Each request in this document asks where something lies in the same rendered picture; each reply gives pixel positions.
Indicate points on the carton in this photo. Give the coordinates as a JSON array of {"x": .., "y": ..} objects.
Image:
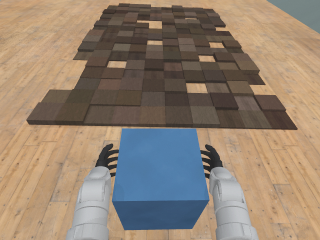
[{"x": 160, "y": 182}]

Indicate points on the robot left forearm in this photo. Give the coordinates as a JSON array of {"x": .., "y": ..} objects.
[{"x": 92, "y": 207}]

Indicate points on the left robot hand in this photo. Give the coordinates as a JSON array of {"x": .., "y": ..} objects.
[{"x": 103, "y": 159}]

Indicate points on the robot right forearm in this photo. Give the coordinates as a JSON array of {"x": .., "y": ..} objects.
[{"x": 230, "y": 207}]

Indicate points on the right robot hand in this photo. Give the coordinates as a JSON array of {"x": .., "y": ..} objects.
[{"x": 214, "y": 160}]

